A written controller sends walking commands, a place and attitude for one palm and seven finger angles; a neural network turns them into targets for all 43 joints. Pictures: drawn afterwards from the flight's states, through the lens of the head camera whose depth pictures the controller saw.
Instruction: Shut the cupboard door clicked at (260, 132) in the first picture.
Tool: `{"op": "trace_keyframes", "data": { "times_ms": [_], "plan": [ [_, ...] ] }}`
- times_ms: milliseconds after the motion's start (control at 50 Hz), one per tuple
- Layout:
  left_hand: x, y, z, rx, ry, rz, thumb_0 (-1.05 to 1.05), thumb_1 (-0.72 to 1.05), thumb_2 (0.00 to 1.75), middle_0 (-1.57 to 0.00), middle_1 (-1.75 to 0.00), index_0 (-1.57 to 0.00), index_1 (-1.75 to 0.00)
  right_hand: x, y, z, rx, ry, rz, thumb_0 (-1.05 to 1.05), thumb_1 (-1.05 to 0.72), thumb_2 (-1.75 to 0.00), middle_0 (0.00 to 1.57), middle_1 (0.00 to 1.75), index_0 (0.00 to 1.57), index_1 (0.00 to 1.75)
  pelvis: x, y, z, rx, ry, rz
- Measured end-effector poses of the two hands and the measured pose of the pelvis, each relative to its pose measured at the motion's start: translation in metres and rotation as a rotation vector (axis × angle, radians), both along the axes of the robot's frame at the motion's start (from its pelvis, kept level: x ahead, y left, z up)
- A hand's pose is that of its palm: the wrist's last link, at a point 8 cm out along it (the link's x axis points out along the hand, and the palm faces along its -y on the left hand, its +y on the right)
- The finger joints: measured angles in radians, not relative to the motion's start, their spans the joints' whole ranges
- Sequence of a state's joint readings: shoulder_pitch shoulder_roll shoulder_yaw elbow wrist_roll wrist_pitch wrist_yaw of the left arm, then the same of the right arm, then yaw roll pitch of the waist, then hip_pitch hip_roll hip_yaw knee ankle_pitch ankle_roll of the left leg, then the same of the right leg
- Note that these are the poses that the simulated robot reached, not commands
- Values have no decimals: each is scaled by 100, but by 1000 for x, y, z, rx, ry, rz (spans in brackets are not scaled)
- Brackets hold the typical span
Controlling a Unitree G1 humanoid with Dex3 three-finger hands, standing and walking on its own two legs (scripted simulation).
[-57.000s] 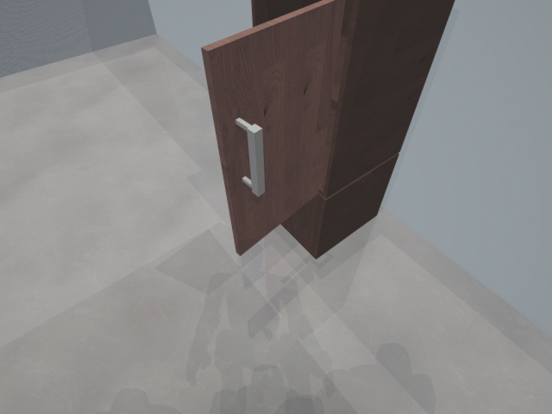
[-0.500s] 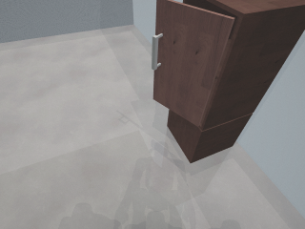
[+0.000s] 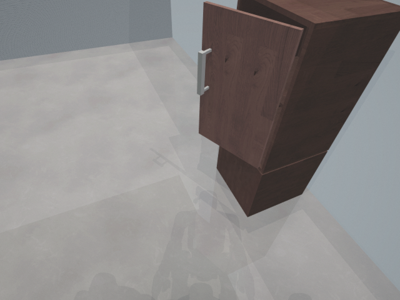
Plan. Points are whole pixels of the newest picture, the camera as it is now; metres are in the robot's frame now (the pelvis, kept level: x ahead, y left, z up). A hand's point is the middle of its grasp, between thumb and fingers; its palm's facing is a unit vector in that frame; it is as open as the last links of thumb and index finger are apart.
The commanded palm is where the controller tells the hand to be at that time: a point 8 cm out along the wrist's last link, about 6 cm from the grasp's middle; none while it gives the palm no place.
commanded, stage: look to check the result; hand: left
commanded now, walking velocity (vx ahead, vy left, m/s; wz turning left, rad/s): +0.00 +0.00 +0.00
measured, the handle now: (204, 72) +0.91 +0.02 +0.01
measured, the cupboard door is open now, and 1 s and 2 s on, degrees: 25 25 25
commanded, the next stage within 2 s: walk to a spot facing it in 0.42 s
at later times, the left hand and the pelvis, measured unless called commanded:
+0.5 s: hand out of the picture +0.01 +0.19 -0.17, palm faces +0.00 -0.97 -0.24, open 7.3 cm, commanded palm none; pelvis +0.00 -0.01 +0.00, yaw +0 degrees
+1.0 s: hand out of the picture +0.02 +0.21 -0.19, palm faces +0.21 -0.95 -0.23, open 7.4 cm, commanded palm none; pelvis +0.00 +0.00 -0.01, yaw +12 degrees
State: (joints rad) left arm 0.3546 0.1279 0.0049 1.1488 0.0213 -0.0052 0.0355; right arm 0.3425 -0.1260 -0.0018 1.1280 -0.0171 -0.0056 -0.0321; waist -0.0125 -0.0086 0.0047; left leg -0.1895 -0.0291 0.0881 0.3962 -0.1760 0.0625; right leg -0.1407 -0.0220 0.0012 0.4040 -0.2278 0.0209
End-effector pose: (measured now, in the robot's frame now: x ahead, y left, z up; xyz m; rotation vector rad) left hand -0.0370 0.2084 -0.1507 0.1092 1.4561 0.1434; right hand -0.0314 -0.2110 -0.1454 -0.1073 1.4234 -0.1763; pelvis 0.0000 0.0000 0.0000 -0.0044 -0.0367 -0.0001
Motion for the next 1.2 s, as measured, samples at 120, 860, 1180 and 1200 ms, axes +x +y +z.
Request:
{"op": "trace_keyframes", "data": {
  "times_ms": [120,860,1180,1200],
  "plan": [
    [1,12,4,34,6,-7,0,91,90,-19,-30,-20,-30,0,-9,0,-11,8,3,0,-91,-90,20,30,20,30,0,-2,0,0,-3,-1],
    [52,32,-11,79,-149,85,0,91,90,-20,-30,-20,-30,79,-35,-5,-58,-43,161,1,-91,-90,20,30,20,30,4,-7,-17,-31,9,151],
    [46,53,16,142,-222,230,0,91,90,-19,-30,-20,-30,126,-31,14,-75,-76,350,1,-91,-90,20,30,21,30,-1,-14,-1,-41,68,323],
    [46,51,18,149,-230,238,0,91,90,-19,-30,-20,-30,131,-35,14,-76,-77,362,1,-91,-90,20,30,21,30,0,-18,-1,-42,69,338]
  ]
}}
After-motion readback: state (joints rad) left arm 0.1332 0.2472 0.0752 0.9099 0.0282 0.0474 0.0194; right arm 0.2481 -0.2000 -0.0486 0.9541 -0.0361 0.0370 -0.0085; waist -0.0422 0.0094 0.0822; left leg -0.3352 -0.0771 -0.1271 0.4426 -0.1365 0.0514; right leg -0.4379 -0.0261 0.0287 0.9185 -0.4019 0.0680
